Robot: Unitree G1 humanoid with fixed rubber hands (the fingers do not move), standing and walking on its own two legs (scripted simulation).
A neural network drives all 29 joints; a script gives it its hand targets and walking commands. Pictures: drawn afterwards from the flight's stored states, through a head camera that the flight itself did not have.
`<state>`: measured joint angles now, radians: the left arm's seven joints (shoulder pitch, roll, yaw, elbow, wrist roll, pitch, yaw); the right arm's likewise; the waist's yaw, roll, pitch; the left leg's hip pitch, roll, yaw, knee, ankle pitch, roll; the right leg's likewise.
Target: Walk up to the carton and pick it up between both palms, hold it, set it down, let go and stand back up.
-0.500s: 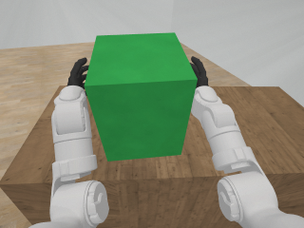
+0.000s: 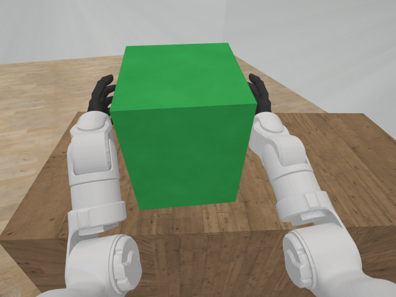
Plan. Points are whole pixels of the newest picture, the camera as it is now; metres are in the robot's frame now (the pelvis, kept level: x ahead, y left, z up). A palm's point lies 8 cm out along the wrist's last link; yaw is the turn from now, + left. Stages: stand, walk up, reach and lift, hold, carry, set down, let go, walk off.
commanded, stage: hold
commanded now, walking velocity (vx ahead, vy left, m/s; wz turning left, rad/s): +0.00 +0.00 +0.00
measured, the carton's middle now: (183, 127) +0.38 +0.01 +0.20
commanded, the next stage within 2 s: none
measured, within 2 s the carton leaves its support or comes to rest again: neither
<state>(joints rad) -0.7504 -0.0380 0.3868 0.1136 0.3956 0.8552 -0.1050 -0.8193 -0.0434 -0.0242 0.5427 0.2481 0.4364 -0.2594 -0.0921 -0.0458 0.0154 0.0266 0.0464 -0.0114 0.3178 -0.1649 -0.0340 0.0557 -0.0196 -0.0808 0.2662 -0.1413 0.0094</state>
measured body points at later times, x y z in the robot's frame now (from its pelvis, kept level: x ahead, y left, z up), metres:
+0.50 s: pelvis +0.00 +0.00 +0.00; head -0.07 +0.02 +0.44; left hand +0.38 +0.16 +0.25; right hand +0.38 -0.14 +0.24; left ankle +0.02 +0.14 -0.75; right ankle +0.02 -0.12 -0.75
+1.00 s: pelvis +0.00 +0.00 +0.00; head -0.07 +0.03 +0.44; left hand +0.38 +0.16 +0.24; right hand +0.38 -0.13 +0.25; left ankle +0.02 +0.14 -0.75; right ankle +0.02 -0.12 -0.75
